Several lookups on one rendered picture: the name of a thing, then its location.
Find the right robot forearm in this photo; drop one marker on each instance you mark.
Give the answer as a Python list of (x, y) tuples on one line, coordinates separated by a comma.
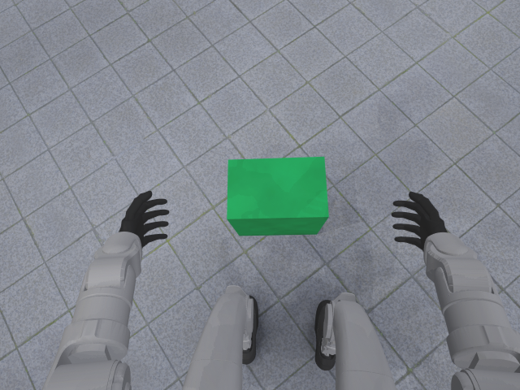
[(480, 335)]

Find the robot right hand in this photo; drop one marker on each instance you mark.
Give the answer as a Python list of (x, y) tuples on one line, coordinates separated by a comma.
[(427, 218)]

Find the left robot forearm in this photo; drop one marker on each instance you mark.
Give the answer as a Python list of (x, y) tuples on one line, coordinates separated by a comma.
[(99, 327)]

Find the robot left foot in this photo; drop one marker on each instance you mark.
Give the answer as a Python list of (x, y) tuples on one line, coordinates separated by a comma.
[(249, 354)]

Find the robot right foot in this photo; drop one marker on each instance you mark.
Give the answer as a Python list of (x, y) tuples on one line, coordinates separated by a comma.
[(323, 361)]

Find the robot right upper arm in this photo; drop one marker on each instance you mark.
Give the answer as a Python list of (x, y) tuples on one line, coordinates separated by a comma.
[(474, 379)]

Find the carton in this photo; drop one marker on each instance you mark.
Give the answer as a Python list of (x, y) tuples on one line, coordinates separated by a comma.
[(277, 196)]

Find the robot left upper arm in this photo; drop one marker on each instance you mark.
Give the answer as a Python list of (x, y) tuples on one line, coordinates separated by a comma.
[(102, 375)]

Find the robot left hand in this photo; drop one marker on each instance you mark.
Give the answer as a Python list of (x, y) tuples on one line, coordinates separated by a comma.
[(136, 216)]

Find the robot foot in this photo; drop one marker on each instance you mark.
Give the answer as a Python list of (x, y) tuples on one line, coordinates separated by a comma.
[(323, 361), (249, 354)]

